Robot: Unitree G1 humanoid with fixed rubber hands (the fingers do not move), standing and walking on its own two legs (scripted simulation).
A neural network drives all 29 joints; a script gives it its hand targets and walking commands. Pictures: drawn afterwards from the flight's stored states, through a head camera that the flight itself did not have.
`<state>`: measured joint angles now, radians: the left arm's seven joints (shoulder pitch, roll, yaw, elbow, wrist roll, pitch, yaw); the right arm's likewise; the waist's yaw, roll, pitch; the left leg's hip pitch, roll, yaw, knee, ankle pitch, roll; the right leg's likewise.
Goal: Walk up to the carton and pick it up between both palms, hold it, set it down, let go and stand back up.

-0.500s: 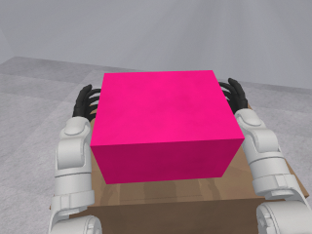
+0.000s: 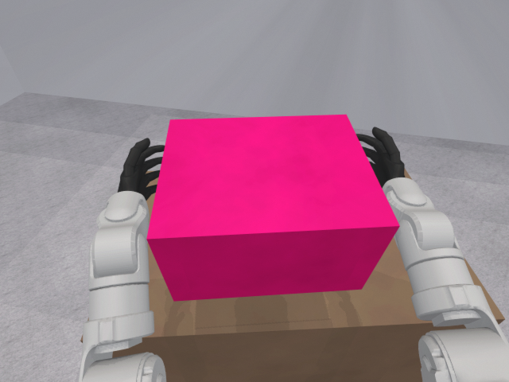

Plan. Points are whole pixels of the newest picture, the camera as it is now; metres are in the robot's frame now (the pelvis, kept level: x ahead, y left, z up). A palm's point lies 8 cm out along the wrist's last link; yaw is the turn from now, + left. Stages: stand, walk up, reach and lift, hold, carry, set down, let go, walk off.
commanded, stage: hold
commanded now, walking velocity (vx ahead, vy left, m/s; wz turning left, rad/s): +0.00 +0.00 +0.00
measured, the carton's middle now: (264, 203) +0.35 +0.01 +0.14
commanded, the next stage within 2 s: none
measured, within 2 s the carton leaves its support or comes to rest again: neither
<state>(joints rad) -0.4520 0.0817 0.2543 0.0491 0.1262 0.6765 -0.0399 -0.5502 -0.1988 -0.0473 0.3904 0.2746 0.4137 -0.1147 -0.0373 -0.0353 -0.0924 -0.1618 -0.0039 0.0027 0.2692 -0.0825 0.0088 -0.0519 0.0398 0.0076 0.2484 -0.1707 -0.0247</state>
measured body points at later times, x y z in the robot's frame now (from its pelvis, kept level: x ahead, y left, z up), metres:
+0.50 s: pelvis +0.00 +0.00 +0.00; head -0.04 +0.02 +0.45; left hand +0.37 +0.19 +0.17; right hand +0.37 -0.19 +0.18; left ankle +0.04 +0.11 -0.75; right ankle -0.02 -0.10 -0.75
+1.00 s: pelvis +0.00 +0.00 +0.00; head -0.05 +0.02 +0.45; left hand +0.37 +0.19 +0.18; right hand +0.37 -0.19 +0.18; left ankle +0.04 +0.11 -0.75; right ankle -0.02 -0.10 -0.75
